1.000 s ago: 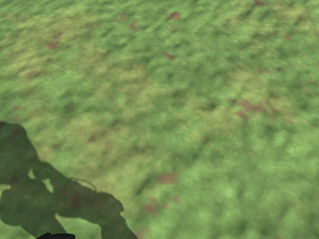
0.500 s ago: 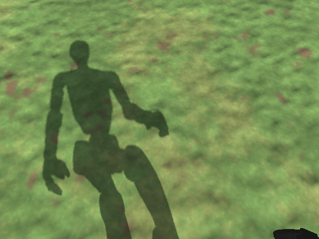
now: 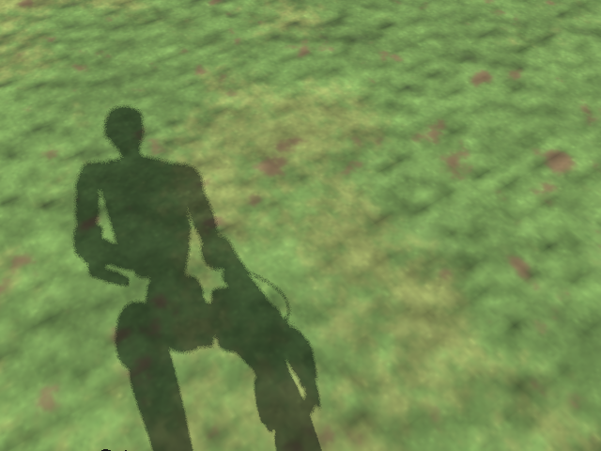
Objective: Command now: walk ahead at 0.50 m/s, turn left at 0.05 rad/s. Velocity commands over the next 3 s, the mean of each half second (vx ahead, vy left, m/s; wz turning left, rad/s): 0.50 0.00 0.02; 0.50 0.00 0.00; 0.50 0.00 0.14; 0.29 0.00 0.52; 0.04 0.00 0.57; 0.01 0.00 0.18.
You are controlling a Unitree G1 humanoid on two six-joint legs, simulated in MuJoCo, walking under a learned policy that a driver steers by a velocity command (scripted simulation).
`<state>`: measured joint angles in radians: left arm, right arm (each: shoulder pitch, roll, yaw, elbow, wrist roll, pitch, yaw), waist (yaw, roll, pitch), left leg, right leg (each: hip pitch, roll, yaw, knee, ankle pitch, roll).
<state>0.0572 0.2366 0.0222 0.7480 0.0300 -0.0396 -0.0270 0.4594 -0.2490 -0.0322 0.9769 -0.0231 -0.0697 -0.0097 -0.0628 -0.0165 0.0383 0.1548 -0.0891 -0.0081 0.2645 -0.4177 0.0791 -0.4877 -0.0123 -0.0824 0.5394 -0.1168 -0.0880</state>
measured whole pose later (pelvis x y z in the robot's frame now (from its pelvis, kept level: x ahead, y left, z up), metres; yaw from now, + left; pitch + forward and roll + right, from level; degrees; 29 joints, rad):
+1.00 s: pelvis +0.53 +0.02 +0.02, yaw -1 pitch +1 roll +2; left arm 0.04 0.22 0.03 0.87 0.02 -0.03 -0.03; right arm 0.45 -0.19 -0.03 1.06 -0.02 -0.09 0.00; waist -0.06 -0.04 0.03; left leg 0.10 -0.08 0.08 0.16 -0.27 0.07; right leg -0.58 -0.08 -0.06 0.64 -0.05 -0.03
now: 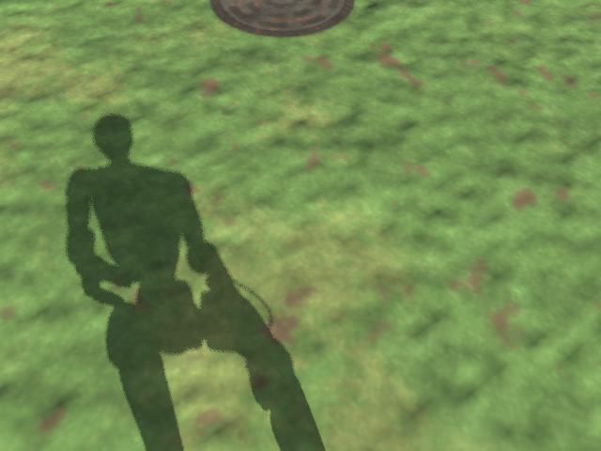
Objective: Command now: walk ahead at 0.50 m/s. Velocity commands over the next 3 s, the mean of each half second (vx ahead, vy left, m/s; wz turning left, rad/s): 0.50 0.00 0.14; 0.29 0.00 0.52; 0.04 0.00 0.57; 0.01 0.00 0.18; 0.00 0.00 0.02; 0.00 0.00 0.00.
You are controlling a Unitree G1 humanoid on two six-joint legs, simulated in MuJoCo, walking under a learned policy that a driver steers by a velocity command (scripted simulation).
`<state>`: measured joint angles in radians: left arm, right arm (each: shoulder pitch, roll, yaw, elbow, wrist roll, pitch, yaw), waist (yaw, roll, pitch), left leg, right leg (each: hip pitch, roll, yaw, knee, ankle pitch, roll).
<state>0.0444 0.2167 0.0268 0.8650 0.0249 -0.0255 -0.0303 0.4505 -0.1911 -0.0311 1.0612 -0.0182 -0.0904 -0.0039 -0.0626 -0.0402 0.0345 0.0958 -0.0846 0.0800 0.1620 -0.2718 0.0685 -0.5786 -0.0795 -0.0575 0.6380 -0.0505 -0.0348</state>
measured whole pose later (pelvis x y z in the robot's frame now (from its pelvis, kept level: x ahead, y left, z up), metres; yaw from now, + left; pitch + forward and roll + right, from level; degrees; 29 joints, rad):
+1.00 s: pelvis +0.47 +0.03 +0.00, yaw +23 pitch +1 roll +0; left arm 0.10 0.25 0.05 0.81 0.03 0.02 0.03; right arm 0.27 -0.26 -0.07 0.89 -0.01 -0.01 -0.01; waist -0.04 -0.04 0.09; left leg -0.22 -0.15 -0.07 0.38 -0.17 0.13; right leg -0.63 -0.08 0.05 0.97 -0.26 0.06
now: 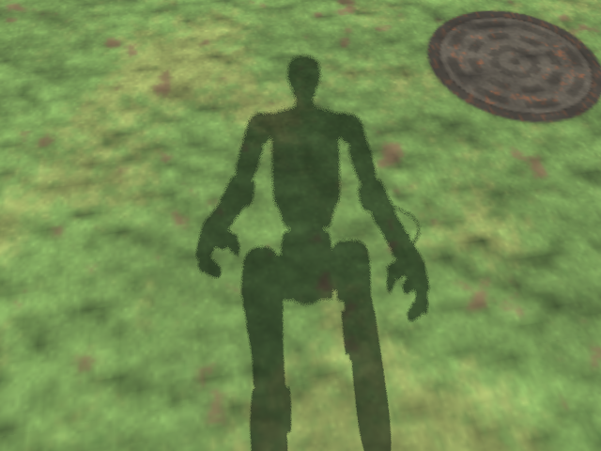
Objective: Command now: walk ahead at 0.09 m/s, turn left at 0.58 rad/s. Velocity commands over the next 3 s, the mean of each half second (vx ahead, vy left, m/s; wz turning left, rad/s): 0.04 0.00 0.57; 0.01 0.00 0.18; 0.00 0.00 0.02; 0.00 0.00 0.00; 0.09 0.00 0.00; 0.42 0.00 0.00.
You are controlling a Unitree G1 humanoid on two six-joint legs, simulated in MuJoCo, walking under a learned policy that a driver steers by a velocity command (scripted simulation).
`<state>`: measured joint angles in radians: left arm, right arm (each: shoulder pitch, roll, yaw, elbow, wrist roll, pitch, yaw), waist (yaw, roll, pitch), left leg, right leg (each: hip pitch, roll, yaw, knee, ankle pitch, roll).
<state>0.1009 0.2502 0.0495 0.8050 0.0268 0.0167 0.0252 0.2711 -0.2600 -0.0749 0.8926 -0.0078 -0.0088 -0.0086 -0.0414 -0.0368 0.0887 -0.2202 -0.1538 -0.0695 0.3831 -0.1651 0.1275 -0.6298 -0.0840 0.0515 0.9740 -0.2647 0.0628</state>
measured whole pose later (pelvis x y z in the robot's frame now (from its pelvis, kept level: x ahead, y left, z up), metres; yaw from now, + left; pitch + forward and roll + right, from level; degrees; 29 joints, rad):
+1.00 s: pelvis +0.02 -0.04 +0.00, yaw +20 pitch -1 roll +0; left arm 0.25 0.27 0.02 0.88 0.01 0.05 0.02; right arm 0.14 -0.21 0.02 0.89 -0.01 0.01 -0.02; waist 0.03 -0.04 0.04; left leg -0.17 -0.07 -0.03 0.41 -0.21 0.05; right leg -0.17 -0.02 0.01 0.49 -0.31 0.01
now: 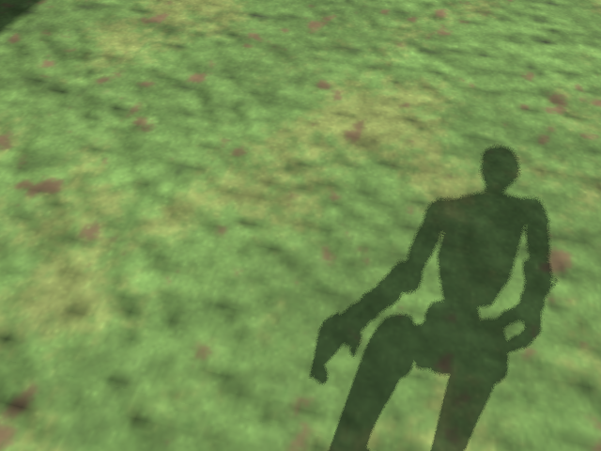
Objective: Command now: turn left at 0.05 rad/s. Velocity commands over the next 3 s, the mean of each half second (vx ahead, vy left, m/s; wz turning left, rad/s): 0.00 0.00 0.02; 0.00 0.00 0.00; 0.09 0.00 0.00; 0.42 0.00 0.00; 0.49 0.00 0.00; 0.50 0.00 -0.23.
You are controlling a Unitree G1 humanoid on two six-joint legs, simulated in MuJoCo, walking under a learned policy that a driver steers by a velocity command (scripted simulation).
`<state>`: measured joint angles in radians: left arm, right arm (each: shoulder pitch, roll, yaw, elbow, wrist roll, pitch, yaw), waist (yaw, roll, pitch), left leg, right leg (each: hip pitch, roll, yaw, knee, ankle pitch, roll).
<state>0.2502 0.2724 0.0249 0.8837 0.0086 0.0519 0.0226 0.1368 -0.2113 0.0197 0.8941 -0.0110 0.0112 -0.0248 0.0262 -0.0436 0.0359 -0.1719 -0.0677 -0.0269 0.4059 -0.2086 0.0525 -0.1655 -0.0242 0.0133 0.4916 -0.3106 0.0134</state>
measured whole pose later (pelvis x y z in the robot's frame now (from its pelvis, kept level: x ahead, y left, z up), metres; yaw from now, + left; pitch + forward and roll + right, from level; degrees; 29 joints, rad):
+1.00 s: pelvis -0.01 -0.03 +0.00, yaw +0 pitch -1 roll +0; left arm 0.31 0.16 -0.01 1.13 0.01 -0.01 0.04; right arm 0.27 -0.16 0.01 1.18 -0.01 0.00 -0.04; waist 0.00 0.00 0.02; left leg -0.18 -0.02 -0.04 0.39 -0.19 0.00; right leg -0.14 0.02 0.01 0.40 -0.24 -0.02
